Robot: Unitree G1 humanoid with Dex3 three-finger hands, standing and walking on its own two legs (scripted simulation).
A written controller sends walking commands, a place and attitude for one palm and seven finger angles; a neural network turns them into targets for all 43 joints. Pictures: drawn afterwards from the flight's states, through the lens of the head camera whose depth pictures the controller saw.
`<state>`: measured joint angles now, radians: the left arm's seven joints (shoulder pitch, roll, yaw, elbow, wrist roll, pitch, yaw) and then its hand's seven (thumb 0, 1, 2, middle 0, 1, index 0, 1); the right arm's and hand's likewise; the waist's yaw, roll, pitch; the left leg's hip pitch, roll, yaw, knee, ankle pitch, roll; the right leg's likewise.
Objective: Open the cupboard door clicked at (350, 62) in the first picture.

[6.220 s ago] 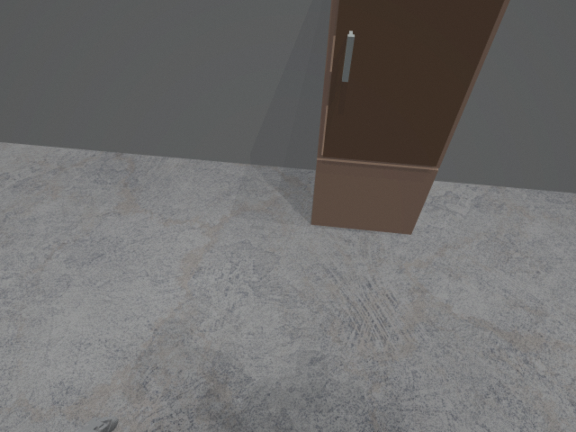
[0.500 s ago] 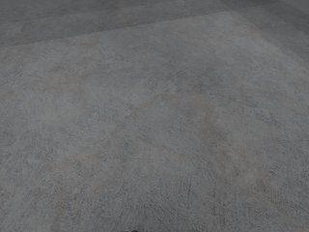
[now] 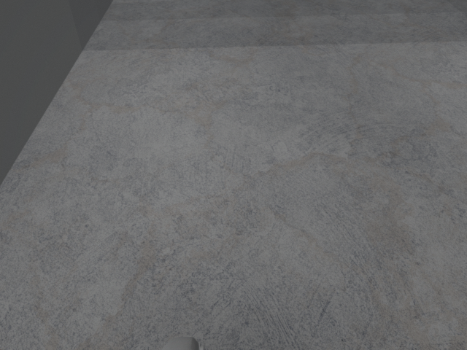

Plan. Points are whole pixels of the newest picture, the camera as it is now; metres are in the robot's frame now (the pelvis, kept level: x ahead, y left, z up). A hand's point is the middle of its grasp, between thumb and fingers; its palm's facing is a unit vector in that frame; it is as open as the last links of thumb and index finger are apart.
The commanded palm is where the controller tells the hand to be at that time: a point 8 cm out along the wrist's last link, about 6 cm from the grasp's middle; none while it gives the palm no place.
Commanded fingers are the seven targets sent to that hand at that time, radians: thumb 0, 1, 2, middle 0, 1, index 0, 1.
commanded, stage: turn to face it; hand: left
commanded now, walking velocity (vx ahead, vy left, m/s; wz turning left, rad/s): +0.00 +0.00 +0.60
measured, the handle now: out of the picture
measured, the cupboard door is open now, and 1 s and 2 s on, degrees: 0 0 0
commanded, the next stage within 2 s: none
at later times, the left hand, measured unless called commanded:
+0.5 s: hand out of the picture +0.09 +0.25 -0.15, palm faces +0.29 -0.91 -0.29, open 7.4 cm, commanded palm none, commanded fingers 0.00 0.90 0.90 -0.20 -0.30 -0.20 -0.30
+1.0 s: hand out of the picture -0.07 +0.22 -0.19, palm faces +0.60 -0.76 -0.23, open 7.4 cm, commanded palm none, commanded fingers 0.00 0.90 0.90 -0.20 -0.30 -0.20 -0.30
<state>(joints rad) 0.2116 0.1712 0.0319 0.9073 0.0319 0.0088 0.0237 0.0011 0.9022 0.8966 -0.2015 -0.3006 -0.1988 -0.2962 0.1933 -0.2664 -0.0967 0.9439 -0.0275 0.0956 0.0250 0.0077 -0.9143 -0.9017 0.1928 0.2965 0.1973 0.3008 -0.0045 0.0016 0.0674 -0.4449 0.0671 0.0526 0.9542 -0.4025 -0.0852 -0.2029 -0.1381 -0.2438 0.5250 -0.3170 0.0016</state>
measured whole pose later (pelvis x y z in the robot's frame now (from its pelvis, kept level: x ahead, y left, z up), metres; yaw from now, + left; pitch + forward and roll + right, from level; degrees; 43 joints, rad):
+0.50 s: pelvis +0.02 +0.01 -0.01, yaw +16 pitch +1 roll +0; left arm 0.12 0.24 0.06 0.86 0.01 0.04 0.01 0.00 0.90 0.90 -0.20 -0.30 -0.19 -0.30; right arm 0.18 -0.23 -0.06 0.90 -0.03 0.05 0.01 0.01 -0.91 -0.90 0.20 0.30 0.21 0.30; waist -0.02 0.02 0.07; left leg -0.26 -0.02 -0.08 0.55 -0.30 -0.01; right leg -0.36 -0.05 -0.03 0.72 -0.38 0.10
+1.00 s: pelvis +0.03 +0.03 -0.02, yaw +36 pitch +1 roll +0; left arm 0.26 0.25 0.06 0.91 0.02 0.04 0.02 0.00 0.90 0.90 -0.20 -0.30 -0.20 -0.30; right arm 0.15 -0.24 -0.07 0.91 -0.02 0.06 0.03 0.01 -0.91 -0.90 0.19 0.30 0.20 0.30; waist 0.02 -0.05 0.10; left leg -0.32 0.03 0.12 0.65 -0.32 -0.01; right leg -0.25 -0.21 -0.30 0.72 -0.42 0.05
